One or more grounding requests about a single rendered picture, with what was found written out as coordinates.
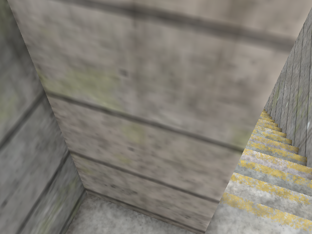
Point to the stairs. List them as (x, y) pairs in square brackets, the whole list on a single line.
[(270, 171)]

